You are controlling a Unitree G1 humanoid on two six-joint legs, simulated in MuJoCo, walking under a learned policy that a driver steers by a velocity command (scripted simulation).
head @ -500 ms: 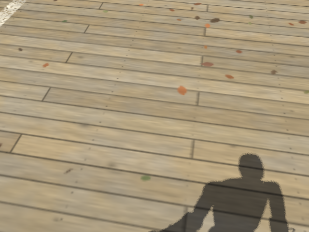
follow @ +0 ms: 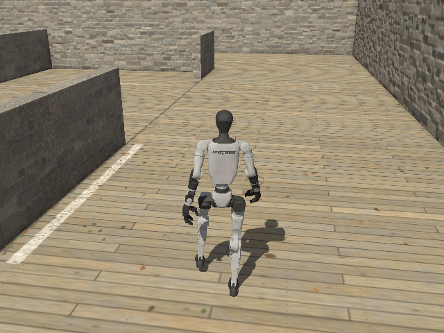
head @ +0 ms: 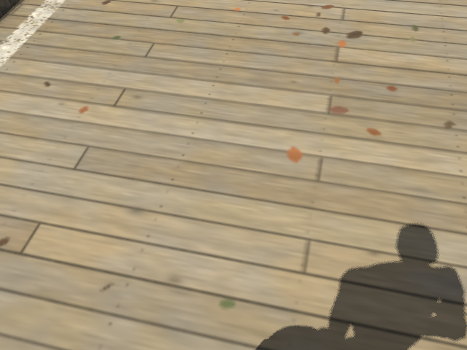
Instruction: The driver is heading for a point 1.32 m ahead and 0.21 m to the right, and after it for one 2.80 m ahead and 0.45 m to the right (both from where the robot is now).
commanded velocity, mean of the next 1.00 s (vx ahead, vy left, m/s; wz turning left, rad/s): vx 0.49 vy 0.00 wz -0.32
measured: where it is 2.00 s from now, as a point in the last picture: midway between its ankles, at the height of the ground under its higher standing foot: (320, 174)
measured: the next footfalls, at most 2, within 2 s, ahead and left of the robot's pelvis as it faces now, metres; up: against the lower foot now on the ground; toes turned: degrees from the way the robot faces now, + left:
left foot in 0.20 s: +0.31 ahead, +0.14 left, +0.00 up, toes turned +2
right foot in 0.74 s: +0.58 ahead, -0.13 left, +0.00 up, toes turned -18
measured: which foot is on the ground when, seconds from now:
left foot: up 0.00-0.18, down 0.20-0.76, up 0.78-1.00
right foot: down 0.00-0.20, up 0.22-0.72, down 0.74-1.00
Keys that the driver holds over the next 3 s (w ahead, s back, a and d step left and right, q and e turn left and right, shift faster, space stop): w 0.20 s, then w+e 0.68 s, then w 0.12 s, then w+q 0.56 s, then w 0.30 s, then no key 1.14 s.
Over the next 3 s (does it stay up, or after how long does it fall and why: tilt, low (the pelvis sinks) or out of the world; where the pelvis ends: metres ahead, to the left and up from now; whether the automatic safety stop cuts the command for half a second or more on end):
stays up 1.29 -0.21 -0.01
